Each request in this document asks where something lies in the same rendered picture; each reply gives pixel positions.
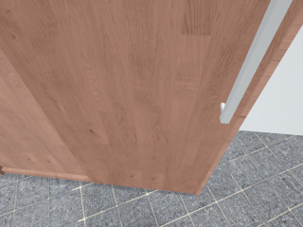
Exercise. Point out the wardrobe door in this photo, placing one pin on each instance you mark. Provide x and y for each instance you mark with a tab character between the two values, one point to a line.
134	87
28	140

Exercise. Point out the handle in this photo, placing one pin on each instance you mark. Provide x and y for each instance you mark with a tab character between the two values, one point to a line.
267	29

